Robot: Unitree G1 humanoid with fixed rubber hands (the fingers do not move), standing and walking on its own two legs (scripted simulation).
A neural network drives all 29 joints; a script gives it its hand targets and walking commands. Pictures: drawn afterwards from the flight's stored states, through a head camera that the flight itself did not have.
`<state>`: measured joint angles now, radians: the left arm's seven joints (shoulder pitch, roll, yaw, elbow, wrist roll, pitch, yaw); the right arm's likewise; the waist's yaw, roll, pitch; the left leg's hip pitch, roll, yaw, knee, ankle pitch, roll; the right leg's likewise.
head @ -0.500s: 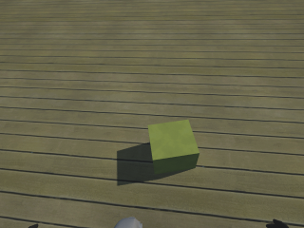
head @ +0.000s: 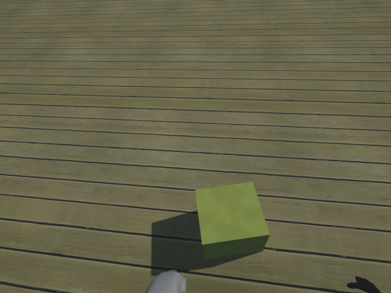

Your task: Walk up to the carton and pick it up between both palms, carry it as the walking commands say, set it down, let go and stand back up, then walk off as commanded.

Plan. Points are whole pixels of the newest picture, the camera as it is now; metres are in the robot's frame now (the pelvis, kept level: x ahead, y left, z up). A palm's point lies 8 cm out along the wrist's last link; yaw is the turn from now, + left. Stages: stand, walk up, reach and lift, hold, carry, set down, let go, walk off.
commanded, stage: walk up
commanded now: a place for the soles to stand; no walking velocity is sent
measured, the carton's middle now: (228, 220) +0.54 -0.07 -0.64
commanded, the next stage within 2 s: none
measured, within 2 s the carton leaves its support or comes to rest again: neither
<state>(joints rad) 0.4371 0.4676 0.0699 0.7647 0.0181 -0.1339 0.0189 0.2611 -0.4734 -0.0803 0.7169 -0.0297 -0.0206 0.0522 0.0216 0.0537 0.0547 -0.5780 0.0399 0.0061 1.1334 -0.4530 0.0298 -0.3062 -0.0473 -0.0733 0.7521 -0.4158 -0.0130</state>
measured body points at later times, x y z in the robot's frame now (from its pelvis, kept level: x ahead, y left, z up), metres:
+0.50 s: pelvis +0.08 +0.05 -0.02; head +0.10 +0.04 +0.43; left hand +0.17 +0.38 -0.12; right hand +0.19 -0.28 -0.12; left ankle +0.16 +0.17 -0.72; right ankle +0.08 -0.08 -0.71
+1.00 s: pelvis +0.08 +0.04 +0.01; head +0.10 +0.04 +0.46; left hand +0.20 +0.37 -0.10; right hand +0.20 -0.29 -0.10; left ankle +0.16 +0.17 -0.71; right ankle +0.08 -0.08 -0.71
